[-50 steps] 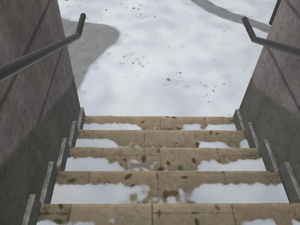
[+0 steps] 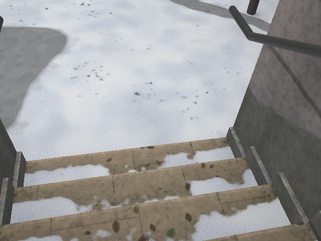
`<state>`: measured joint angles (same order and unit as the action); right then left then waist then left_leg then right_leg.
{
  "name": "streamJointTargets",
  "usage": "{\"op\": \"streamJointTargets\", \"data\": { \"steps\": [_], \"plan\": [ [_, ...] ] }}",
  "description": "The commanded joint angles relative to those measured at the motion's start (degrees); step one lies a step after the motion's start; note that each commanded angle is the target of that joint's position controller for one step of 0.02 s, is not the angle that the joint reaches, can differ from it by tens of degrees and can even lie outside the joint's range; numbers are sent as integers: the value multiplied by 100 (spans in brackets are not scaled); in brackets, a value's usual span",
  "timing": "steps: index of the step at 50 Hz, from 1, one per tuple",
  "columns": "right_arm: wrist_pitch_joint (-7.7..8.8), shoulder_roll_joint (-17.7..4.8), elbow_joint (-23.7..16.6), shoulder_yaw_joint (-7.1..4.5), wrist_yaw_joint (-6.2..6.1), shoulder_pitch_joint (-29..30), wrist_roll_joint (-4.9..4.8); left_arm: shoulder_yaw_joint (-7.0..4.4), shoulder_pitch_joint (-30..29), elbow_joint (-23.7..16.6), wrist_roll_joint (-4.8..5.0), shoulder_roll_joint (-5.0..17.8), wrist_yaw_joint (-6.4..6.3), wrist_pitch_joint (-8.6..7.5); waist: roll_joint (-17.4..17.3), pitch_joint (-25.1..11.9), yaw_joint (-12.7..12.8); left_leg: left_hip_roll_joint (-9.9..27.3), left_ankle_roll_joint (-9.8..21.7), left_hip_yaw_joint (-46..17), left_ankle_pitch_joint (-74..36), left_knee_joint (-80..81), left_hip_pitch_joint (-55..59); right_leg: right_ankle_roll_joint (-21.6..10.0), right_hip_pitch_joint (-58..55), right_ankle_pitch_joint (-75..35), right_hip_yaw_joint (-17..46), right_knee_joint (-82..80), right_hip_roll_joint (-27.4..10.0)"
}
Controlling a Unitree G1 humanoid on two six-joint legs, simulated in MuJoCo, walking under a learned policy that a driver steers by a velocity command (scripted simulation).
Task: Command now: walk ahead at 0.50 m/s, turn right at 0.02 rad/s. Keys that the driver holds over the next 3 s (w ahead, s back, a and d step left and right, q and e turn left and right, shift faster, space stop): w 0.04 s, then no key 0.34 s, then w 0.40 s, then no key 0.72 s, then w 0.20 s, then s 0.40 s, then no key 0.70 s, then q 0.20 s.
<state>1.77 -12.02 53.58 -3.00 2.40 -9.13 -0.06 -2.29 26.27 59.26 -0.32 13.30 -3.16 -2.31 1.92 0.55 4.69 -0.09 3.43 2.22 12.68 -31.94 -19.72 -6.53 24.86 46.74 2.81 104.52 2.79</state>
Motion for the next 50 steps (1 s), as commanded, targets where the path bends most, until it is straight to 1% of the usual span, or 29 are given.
{"op": "streamJointTargets", "data": {
  "steps": [1,2,3,4,6,7,9,11,13,14,18,21,23,24,25,26,27,28,29,31,33,36,38,41,43,44,46,48,50],
  "plan": [
    [-140,-781,312,-133,-221,-2059,-55,-108,-831,-614,-77,552,28,-39,-762,-192,-995,2097,1187,-2548,153,1115,3046,15,4443,-1467,-376,990,-296],
    [-39,-754,232,-62,-211,-1877,210,-94,-741,-541,-116,404,114,43,-711,89,-830,2116,1274,-2550,-70,1028,1957,2,3825,-1868,20,303,-431],
    [26,-597,231,9,-190,-1690,260,-108,-583,-379,-156,350,130,185,-480,408,-515,1932,1178,-2359,-790,892,986,63,3320,-1981,6,-173,-546],
    [152,-490,215,89,-189,-1370,223,-118,-573,-341,-134,293,154,251,-178,657,-186,1507,906,-1800,-1377,787,221,134,2927,-2943,259,-1355,-559],
    [312,-636,84,131,-243,-1026,67,-97,-826,-481,-221,161,220,269,-416,713,54,1049,793,-1097,-2543,1258,-922,370,1542,-4215,-142,-3981,-514],
    [346,-681,159,125,-245,-1131,41,-74,-670,-285,-293,2,241,288,-740,404,63,1085,879,-1016,-3563,1106,-834,370,947,-4826,-291,-4396,-476],
    [328,-767,185,86,-240,-1325,38,-42,-26,124,-200,-51,286,359,-1067,-269,140,1095,742,-780,-4426,686,-362,238,151,-5655,-434,-4126,-403],
    [305,-337,396,184,-342,-1938,-76,-126,-1061,-180,-192,208,303,226,-522,213,-207,922,798,-1089,-2919,297,1026,107,1843,-6496,-75,-5258,-616],
    [263,-330,474,194,-409,-2371,36,-73,-1799,-282,-282,133,338,103,-374,356,-606,951,855,-1334,-2465,-139,1562,141,2267,-6518,-84,-5810,-603],
    [276,-165,505,257,-450,-2414,40,-45,-2055,-406,-328,112,374,5,-115,422,-607,854,812,-1176,-1879,-381,1264,245,1873,-7227,-24,-6586,-649],
    [223,-213,623,258,-452,-2449,198,48,-2642,-690,-40,-16,490,-26,-350,797,-1121,558,630,-1083,-1075,-812,442,509,396,-7336,-418,-8035,-486],
    [145,-234,695,221,-479,-2579,285,2,-2152,-572,44,242,467,-80,-478,867,-1161,595,649,-1379,-1491,-1794,1000,396,-4,-7124,-293,-9142,-752],
    [87,-337,702,207,-419,-2565,204,-43,-1112,-179,-104,299,428,-133,-27,328,-797,357,654,-1137,-1519,-3157,489,290,-1622,-7110,-723,-9158,-587],
    [80,-422,713,173,-372,-2736,155,-109,-448,6,-111,565,441,-152,335,-6,-584,90,617,-919,-718,-4066,-69,206,-2624,-8071,-542,-8728,-793],
    [82,-69,770,186,-435,-3215,-34,-232,337,177,-132,911,455,-121,1085,-896,-436,-393,382,-484,3195,-6103,-1707,-263,-4647,-10179,147,-6957,-1775],
    [31,-289,716,142,-568,-3388,-231,-270,657,133,40,877,491,-21,830,-2106,-183,-396,328,-286,4716,-7898,-2625,-744,-5659,-8729,1067,-6262,-2564],
    [28,-595,524,75,-612,-2851,-128,-241,712,31,181,770,505,68,315,-2113,0,-180,293,-244,4178,-8404,-3245,-911,-5215,-6535,1735,-7077,-2792],
    [7,-500,96,116,-516,-1852,31,-267,328,-67,152,936,333,107,663,-1374,66,-128,166,-23,3031,-8027,-4313,-1334,-4483,-2463,2573,-8329,-2846],
    [-36,-495,-108,125,-444,-1009,270,-225,30,-116,94,780,246,121,154,-423,54,109,140,-186,2384,-7673,-4410,-1244,-3246,-1078,2458,-8962,-2658],
    [-157,-206,-171,211,-352,-964,280,-42,-230,-114,-130,423,239,-5,-99,356,-361,244,-3,-320,1249,-6601,-3657,-902,-1204,-1059,1858,-9081,-2067],
    [-194,137,-162,313,-255,-1109,275,48,-472,-53,-82,277,203,-201,-66,662,-783,274,-226,-415,-33,-5404,-2852,-584,294,-1955,1155,-9078,-1550],
    [-226,42,-324,325,-207,-958,406,48,-333,36,67,433,156,-310,141,162,-942,281,-482,-385,-1085,-3861,-2016,-679,490,-2918,979,-8945,-1412],
    [-226,-121,-178,247,-224,-1146,343,-88,-252,-42,-10,701,226,-286,229,-98,-962,340,-488,-512,-1863,-3914,-1931,-726,109,-2811,1209,-8750,-1610],
    [-203,-369,-405,141,-241,-353,304,-84,31,-60,33,450,268,-246,-102,506,-693,479,-418,-635,-2342,-3006,-2740,-681,-435,-2618,1259,-8589,-1521],
    [-136,-419,-551,77,-233,88,296,-58,529,100,-70,297,183,-203,164,581,-358,560,-383,-1024,-2559,-2664,-3344,-808,-1308,-2893,1464,-7957,-1635],
    [-102,-428,-621,54,-244,203,288,-70,818,172,-27,362,142,-212,69,449,-231,482,-364,-1193,-2422,-2458,-3486,-910,-1676,-3272,1581,-7776,-1729],
    [-45,-388,-646,8,-227,258,244,-106,1021,158,-120,465,108,-204,170,316,-98,390,-352,-1330,-2129,-2304,-3548,-993,-1999,-3990,1596,-7255,-1822],
    [11,-330,-687,-19,-237,370,215,-100,1070,133,-139,454,74,-235,247,330,-29,246,-346,-1320,-1987,-2087,-3324,-940,-1844,-4506,1478,-6801,-1769],
    [99,-183,-764,35,-140,684,143,-15,473,-94,-83,203,-9,-200,120,438,-28,289,-441,-714,-3516,-435,-1883,-535,-633,-3026,668,-6507,-1242]
  ]
}}
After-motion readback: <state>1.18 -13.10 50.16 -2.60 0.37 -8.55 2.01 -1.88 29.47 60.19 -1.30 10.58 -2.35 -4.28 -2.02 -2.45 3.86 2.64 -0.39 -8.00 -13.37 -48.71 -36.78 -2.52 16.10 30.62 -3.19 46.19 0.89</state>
